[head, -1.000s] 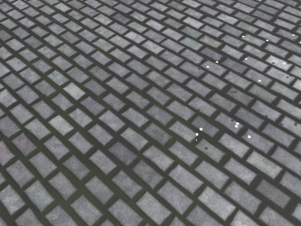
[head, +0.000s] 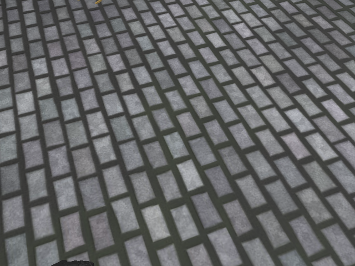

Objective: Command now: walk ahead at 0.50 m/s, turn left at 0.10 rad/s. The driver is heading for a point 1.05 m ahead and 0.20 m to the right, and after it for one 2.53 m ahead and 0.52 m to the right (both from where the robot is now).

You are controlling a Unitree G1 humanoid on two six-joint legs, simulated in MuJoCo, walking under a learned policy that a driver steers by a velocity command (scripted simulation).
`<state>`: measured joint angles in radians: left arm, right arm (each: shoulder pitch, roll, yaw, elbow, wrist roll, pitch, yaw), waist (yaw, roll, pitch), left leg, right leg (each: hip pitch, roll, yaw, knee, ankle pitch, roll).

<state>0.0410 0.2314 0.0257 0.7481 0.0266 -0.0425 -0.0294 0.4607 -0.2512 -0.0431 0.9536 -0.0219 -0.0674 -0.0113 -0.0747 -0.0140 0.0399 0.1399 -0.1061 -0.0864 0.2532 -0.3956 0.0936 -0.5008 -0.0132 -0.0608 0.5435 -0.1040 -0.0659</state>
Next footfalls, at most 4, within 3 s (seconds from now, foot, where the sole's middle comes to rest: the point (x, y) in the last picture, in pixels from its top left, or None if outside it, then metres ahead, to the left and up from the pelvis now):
0.02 right None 0.18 -0.10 -0.76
0.54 left None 0.46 0.10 -0.76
1.10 right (204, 204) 0.70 -0.13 -0.76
1.66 left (195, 134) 1.06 -0.13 -0.76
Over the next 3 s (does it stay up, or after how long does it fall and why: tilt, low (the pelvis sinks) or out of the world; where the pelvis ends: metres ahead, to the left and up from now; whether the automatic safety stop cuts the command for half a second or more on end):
stays up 0.95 -0.19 0.01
